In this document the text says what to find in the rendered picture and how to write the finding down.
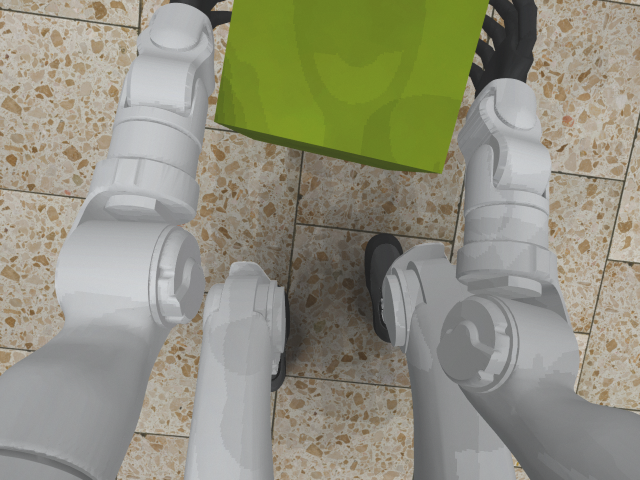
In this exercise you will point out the left robot forearm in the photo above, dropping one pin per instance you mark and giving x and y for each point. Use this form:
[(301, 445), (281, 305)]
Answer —
[(150, 171)]

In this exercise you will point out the carton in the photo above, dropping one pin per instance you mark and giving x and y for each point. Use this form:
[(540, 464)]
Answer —
[(375, 82)]

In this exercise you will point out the robot right upper arm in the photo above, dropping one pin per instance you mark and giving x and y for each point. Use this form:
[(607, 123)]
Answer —
[(517, 364)]

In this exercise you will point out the robot right hand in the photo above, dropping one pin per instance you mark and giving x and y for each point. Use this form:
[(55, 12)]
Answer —
[(513, 44)]

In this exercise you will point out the robot right thigh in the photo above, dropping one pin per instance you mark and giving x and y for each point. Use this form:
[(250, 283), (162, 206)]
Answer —
[(451, 439)]

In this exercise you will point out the robot left hand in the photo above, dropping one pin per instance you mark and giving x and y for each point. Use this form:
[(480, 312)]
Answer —
[(215, 17)]

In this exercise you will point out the robot left upper arm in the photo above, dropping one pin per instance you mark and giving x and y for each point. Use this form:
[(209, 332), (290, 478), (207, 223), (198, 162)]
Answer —
[(69, 410)]

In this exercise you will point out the robot right foot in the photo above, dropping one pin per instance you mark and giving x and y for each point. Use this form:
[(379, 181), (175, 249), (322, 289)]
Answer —
[(381, 251)]

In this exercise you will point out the right robot forearm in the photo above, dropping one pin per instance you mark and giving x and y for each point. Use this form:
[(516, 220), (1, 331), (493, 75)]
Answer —
[(506, 207)]

